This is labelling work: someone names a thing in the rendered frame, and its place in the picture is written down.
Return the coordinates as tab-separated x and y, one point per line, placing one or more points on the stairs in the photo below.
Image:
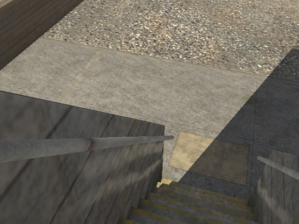
171	202

